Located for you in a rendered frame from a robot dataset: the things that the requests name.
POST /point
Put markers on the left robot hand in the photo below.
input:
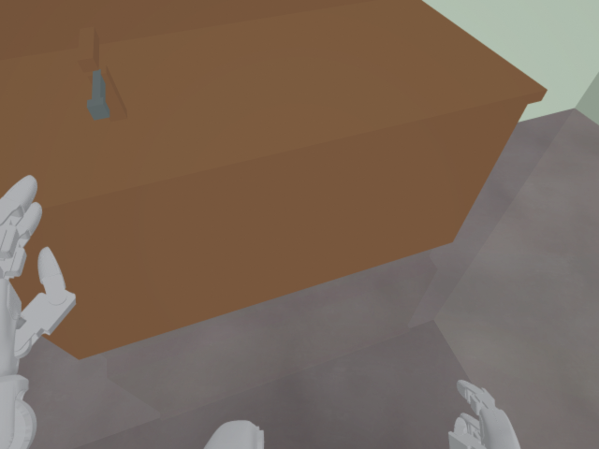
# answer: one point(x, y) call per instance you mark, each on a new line
point(19, 218)

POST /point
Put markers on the counter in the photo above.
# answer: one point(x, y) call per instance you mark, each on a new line
point(254, 148)

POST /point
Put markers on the left robot thigh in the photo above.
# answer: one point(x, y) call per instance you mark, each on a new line
point(239, 434)

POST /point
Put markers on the right robot hand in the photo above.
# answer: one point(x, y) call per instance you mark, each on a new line
point(492, 431)

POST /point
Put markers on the robot left forearm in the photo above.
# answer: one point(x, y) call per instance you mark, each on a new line
point(18, 423)

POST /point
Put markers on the tap lever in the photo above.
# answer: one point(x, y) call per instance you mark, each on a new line
point(97, 106)

